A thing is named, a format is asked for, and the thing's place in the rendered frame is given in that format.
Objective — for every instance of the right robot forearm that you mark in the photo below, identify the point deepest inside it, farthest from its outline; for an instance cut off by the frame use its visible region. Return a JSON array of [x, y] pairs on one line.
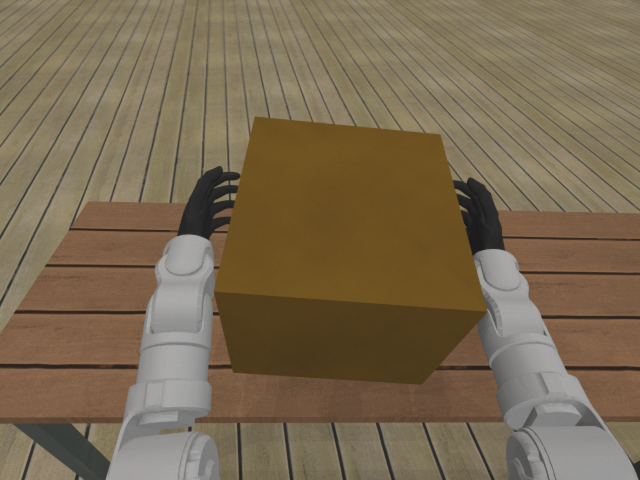
[[534, 386]]

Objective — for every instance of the left robot hand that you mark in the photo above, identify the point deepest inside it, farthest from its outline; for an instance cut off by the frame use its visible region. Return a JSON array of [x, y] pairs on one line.
[[200, 209]]

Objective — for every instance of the left robot forearm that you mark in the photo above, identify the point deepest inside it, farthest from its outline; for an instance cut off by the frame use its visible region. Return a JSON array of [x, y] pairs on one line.
[[172, 386]]

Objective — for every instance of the right robot hand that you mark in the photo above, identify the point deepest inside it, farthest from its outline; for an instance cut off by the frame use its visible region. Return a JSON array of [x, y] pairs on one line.
[[484, 229]]

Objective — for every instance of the robot right upper arm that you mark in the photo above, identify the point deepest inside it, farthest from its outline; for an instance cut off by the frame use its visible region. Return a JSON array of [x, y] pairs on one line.
[[565, 453]]

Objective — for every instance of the table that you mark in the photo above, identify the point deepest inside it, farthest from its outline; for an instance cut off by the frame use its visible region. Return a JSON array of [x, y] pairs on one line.
[[71, 350]]

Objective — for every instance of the carton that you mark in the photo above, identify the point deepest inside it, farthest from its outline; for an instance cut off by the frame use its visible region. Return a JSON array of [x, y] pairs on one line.
[[346, 255]]

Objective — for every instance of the robot left upper arm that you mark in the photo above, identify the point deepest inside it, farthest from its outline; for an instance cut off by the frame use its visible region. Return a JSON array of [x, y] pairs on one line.
[[176, 456]]

